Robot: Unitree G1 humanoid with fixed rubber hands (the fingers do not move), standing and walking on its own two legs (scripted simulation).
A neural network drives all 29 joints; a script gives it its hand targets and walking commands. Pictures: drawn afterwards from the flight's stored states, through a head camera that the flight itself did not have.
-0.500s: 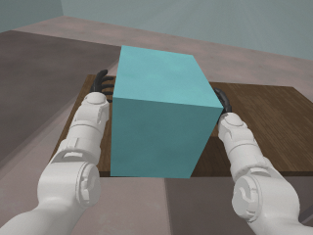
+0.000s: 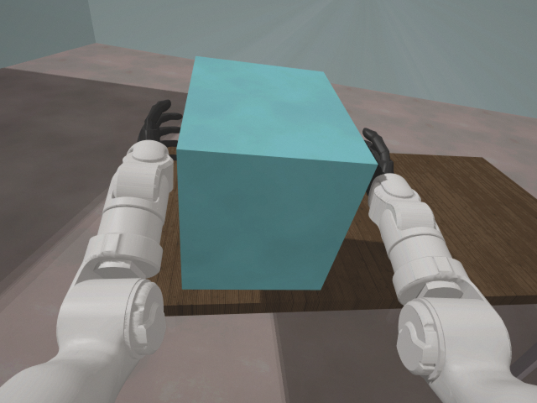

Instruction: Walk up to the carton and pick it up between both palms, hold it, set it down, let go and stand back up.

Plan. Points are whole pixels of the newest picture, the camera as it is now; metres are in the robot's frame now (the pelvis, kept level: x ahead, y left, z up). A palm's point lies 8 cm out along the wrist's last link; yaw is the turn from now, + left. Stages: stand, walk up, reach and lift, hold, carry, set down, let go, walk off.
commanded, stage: reach and lift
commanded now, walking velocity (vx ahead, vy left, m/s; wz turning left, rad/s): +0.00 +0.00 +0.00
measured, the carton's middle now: (257, 172) +0.50 +0.05 +0.16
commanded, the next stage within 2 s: hold in 0.96 s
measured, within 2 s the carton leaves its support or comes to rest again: neither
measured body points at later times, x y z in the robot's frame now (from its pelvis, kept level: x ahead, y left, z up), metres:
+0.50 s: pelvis +0.01 +0.00 +0.00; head -0.08 +0.04 +0.44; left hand +0.41 +0.20 +0.28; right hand +0.41 -0.14 +0.27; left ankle +0.08 +0.09 -0.74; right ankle +0.01 -0.12 -0.74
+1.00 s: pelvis +0.01 -0.01 +0.00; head -0.10 +0.03 +0.44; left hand +0.39 +0.20 +0.29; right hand +0.40 -0.15 +0.29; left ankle +0.08 +0.09 -0.74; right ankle +0.01 -0.12 -0.74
